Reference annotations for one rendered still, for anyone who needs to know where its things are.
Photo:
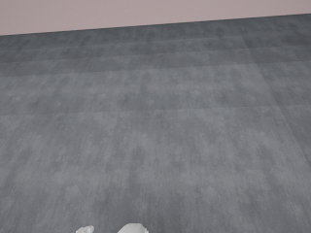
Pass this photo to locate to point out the robot left thigh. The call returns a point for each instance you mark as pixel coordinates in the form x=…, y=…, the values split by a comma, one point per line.
x=133, y=228

